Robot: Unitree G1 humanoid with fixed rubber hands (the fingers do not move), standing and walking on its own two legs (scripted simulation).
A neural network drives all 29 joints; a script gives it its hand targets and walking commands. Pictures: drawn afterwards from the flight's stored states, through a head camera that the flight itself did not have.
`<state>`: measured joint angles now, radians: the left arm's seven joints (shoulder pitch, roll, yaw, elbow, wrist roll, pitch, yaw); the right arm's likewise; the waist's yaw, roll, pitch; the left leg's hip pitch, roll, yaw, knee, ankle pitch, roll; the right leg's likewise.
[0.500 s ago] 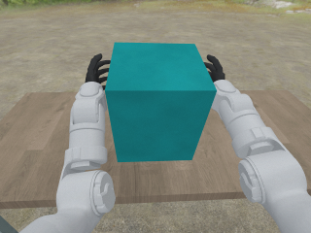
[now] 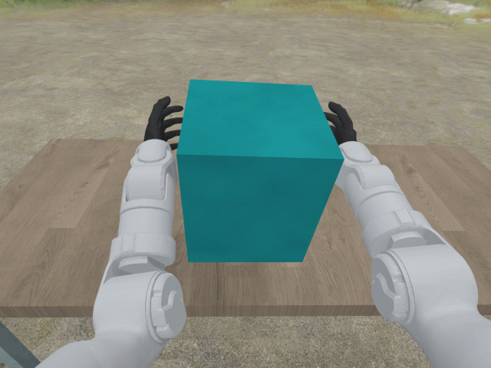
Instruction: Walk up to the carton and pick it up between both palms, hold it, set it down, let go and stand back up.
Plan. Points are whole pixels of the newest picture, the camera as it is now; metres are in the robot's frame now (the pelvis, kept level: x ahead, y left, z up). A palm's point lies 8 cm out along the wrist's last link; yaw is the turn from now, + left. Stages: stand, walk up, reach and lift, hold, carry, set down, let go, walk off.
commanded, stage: set down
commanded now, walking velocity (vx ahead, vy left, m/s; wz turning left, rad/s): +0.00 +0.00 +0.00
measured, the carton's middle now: (248, 175) +0.40 +0.04 +0.16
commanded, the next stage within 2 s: none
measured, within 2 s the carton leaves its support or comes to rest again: rests again in 1.72 s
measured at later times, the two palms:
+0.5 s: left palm (159, 166) +0.39 +0.19 +0.18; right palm (332, 161) +0.42 -0.11 +0.18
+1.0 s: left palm (160, 183) +0.38 +0.19 +0.15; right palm (324, 171) +0.44 -0.10 +0.15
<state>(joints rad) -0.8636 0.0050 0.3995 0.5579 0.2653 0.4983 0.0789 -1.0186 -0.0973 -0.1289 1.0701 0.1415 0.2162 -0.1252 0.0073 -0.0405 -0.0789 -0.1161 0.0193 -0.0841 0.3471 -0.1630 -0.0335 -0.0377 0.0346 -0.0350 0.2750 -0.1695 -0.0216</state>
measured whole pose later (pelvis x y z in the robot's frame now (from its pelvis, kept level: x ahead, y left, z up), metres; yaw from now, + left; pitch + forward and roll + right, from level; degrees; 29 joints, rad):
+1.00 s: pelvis +0.01 -0.01 +0.00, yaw +0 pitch +1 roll -1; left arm -0.71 -0.04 0.40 0.59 0.24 0.33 0.11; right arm -0.93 -0.09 -0.10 1.09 0.09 0.11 -0.10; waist 0.09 -0.01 -0.08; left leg -0.18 0.04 -0.09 0.34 -0.17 -0.05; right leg -0.11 0.05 -0.04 0.28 -0.18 -0.04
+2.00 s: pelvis +0.01 +0.00 +0.00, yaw -1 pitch +3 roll -1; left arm -0.66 -0.12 0.45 0.60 0.33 0.20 0.09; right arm -0.84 -0.04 -0.34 1.08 -0.16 -0.03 0.00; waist 0.14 -0.02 -0.07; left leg -0.24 0.03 -0.06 0.31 -0.14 -0.04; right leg -0.18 0.04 -0.02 0.27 -0.15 -0.03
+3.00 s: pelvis +0.01 +0.00 +0.00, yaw -2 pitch +1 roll +0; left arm -0.61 -0.17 0.52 0.50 0.42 0.18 0.02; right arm -0.77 0.05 -0.51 0.98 -0.32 -0.09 0.06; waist 0.13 -0.04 -0.03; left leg -0.17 0.01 -0.05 0.30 -0.15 -0.03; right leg -0.12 0.02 -0.01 0.27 -0.17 -0.02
